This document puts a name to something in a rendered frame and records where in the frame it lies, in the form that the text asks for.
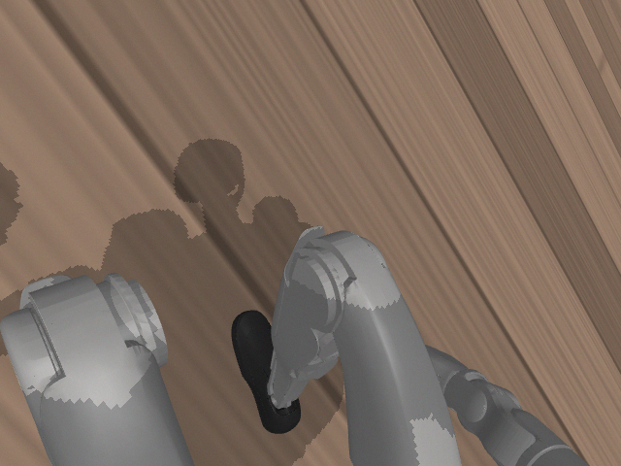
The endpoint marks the right robot hand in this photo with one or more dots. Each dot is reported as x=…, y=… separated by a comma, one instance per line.
x=445, y=365

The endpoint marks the right robot foot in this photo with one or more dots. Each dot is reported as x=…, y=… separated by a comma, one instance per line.
x=252, y=343

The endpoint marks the right robot arm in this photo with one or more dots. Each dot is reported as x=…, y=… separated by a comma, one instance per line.
x=511, y=436

